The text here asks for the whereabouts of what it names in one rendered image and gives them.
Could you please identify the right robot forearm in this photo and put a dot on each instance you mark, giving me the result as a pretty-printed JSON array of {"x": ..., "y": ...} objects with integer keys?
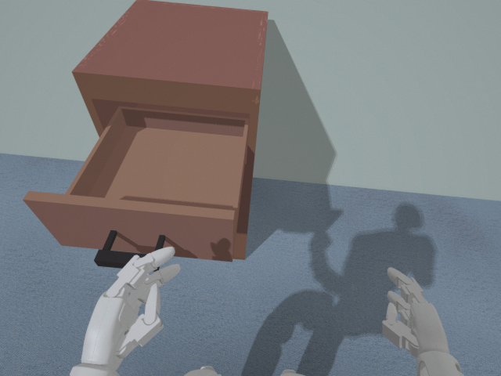
[{"x": 435, "y": 363}]

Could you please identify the drawer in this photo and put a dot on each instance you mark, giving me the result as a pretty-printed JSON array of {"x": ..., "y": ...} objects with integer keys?
[{"x": 152, "y": 173}]

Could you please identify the right robot hand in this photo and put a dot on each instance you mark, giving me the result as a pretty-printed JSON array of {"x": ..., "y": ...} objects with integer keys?
[{"x": 421, "y": 329}]

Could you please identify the cabinet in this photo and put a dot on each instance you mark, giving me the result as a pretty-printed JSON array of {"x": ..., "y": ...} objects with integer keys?
[{"x": 180, "y": 57}]

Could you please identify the left robot hand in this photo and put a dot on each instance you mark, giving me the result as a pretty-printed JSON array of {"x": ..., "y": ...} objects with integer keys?
[{"x": 116, "y": 311}]

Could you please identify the handle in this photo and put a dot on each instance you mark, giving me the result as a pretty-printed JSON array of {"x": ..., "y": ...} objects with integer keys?
[{"x": 118, "y": 259}]

